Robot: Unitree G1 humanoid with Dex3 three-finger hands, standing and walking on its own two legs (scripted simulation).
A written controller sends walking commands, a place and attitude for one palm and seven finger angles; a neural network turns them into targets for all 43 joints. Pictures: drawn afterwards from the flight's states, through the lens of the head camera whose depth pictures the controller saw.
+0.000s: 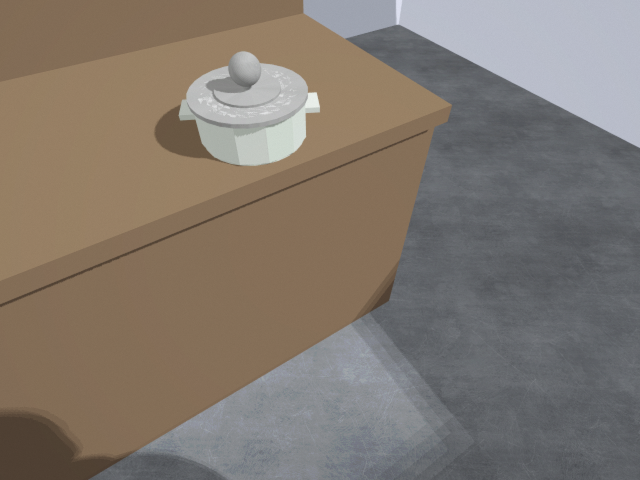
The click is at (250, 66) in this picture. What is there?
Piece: lid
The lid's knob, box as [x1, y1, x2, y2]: [228, 51, 260, 86]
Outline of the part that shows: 241,51 234,54 231,57 228,65 228,70 231,78 236,83 243,86 248,86 256,82 260,75 260,65 258,60 252,54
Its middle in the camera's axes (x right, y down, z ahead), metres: -0.13 -0.28 +0.64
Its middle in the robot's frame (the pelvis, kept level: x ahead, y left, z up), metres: +0.69 +0.17 +0.17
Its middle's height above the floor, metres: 0.95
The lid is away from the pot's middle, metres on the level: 0.00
